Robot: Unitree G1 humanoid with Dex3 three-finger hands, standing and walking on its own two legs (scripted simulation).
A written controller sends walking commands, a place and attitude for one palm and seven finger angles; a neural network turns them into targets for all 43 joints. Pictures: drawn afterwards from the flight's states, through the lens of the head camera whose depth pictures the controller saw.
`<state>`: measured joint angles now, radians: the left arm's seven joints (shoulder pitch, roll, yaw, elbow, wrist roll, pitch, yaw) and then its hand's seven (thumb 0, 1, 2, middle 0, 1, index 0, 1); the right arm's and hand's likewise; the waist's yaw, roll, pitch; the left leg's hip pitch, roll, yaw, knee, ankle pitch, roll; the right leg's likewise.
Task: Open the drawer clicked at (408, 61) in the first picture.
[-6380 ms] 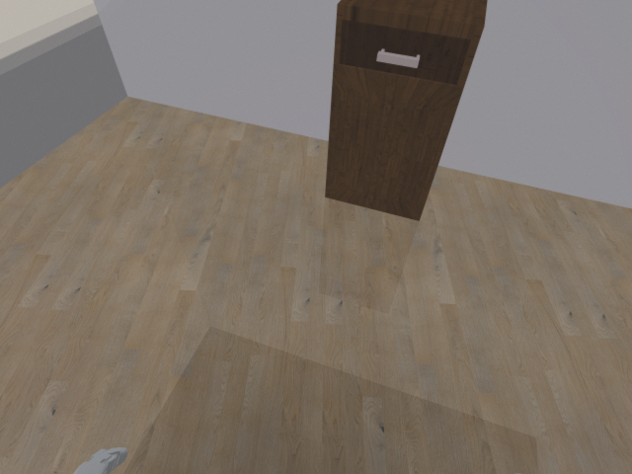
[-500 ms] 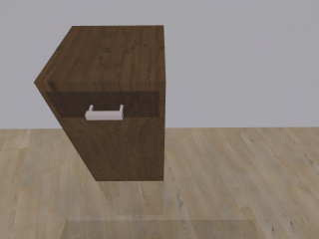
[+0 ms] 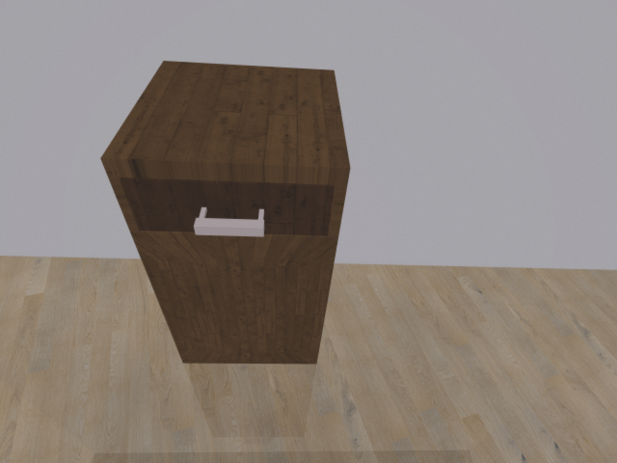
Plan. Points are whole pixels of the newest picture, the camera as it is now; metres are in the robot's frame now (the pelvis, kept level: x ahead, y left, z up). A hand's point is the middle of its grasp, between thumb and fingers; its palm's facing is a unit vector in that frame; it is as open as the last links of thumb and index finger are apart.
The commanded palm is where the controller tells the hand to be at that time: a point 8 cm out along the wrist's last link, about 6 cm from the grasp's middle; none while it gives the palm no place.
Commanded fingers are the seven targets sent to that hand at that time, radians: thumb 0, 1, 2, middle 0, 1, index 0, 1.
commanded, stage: look again from close up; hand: left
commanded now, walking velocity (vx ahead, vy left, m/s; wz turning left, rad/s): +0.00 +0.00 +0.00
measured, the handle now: (231, 219) +0.57 +0.19 -0.05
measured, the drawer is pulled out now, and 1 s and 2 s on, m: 0.00 0.00 0.00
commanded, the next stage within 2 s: shuffle to correct the standing spot in 0.16 s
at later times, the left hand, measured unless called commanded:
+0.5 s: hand out of the picture -0.03 +0.21 -0.17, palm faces -0.02 -0.99 -0.16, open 7.3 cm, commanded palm none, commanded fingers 0.00 0.90 0.90 -0.20 -0.30 -0.20 -0.30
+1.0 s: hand out of the picture +0.07 +0.14 -0.18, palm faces +0.16 -0.97 -0.18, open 7.2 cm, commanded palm none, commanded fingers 0.00 0.90 0.90 -0.20 -0.30 -0.20 -0.30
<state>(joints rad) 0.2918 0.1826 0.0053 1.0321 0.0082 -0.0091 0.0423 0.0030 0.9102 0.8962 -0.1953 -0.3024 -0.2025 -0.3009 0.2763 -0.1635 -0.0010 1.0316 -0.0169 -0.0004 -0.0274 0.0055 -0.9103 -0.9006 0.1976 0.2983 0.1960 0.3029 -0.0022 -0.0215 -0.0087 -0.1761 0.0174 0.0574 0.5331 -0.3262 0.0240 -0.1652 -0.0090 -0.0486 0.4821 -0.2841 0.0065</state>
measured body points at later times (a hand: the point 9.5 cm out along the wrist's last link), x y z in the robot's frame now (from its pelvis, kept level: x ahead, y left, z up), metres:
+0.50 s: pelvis -0.01 +0.04 +0.01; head +0.00 +0.05 +0.46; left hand -0.03 +0.26 -0.16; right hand -0.05 -0.19 -0.15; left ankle -0.02 +0.10 -0.74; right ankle -0.02 -0.10 -0.71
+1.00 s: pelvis +0.06 -0.03 +0.00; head +0.08 -0.02 +0.45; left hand +0.06 +0.19 -0.16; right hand +0.12 -0.26 -0.15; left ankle +0.08 +0.07 -0.72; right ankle +0.07 -0.13 -0.74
